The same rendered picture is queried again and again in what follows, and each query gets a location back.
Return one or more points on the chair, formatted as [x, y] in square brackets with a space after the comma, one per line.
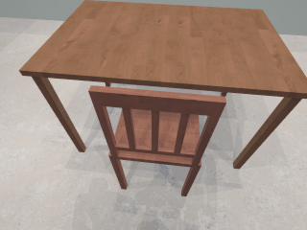
[159, 127]

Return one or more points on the table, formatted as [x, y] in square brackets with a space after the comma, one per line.
[227, 50]

